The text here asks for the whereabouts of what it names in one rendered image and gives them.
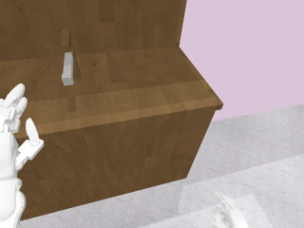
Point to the left robot hand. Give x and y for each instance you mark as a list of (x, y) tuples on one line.
[(11, 109)]

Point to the right robot hand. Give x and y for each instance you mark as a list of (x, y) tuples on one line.
[(234, 218)]

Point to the tap lever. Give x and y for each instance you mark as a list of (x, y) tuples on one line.
[(67, 76)]

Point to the left robot forearm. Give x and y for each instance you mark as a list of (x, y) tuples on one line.
[(12, 203)]

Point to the counter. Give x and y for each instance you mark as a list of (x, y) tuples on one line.
[(138, 109)]

